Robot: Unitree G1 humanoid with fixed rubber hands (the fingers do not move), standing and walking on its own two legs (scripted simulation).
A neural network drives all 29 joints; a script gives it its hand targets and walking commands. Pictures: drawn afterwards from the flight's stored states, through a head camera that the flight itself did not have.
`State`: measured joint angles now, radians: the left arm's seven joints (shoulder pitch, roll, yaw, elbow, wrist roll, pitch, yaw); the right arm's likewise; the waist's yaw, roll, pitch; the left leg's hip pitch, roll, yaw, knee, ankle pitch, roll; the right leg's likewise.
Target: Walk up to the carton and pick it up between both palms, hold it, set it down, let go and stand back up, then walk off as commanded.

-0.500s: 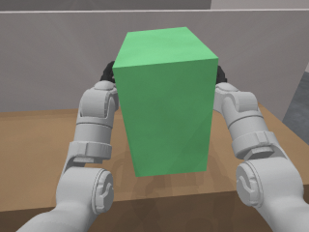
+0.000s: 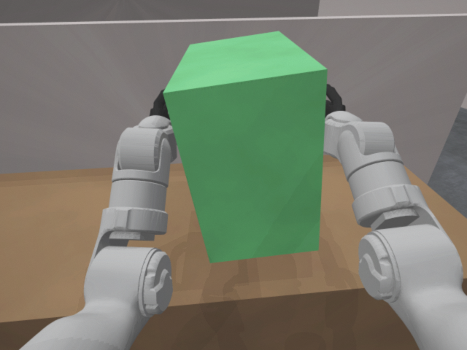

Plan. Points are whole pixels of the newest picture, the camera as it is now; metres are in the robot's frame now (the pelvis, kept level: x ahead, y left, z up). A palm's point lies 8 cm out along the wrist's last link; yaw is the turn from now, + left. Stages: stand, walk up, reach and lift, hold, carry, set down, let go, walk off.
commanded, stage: hold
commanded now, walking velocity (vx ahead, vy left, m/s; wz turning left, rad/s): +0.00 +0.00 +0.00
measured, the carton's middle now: (247, 136) +0.43 +0.01 +0.26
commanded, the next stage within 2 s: none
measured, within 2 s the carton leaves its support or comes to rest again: neither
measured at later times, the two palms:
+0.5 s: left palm (160, 128) +0.35 +0.14 +0.30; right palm (335, 124) +0.37 -0.13 +0.30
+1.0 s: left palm (161, 128) +0.36 +0.14 +0.30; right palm (336, 122) +0.37 -0.13 +0.30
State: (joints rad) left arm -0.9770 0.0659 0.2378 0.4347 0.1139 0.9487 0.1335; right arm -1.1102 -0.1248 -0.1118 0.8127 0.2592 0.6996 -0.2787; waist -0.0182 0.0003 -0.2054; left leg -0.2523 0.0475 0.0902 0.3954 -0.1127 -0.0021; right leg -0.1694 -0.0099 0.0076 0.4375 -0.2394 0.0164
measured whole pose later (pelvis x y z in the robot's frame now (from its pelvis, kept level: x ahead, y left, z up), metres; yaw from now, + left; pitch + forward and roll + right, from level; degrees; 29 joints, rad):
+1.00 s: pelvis +0.00 +0.00 +0.00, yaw +0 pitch -2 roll +0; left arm -0.98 0.07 0.24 0.43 0.11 0.98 0.13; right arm -1.13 -0.13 -0.11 0.81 0.27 0.76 -0.30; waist -0.02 0.01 -0.22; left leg -0.25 0.05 0.09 0.40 -0.12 0.00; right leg -0.17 -0.01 0.01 0.44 -0.24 0.02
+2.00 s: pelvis +0.00 +0.00 +0.00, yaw +0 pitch -2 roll +0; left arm -0.98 0.07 0.24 0.44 0.10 0.97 0.13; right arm -1.13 -0.13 -0.11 0.81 0.27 0.77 -0.30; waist -0.02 0.01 -0.23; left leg -0.25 0.05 0.09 0.40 -0.12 0.00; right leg -0.17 -0.01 0.01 0.44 -0.24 0.01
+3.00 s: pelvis +0.00 +0.00 +0.00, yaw +0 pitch -1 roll +0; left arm -0.98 0.07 0.24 0.44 0.10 0.97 0.12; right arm -1.14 -0.13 -0.11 0.81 0.27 0.77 -0.30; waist -0.02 0.01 -0.23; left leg -0.25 0.05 0.08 0.40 -0.12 -0.01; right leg -0.17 -0.01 0.01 0.44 -0.24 0.01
